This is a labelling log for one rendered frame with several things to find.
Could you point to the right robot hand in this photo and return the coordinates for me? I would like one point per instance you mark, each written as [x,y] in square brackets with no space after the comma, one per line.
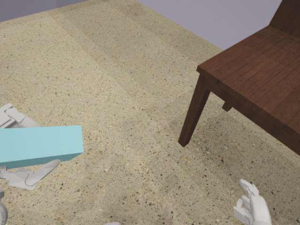
[257,209]

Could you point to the left robot hand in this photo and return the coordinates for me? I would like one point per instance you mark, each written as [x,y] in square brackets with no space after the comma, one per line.
[22,178]

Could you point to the sponge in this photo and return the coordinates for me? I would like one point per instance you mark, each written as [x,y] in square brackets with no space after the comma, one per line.
[28,146]

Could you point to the table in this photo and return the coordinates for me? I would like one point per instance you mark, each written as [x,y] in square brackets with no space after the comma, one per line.
[259,77]

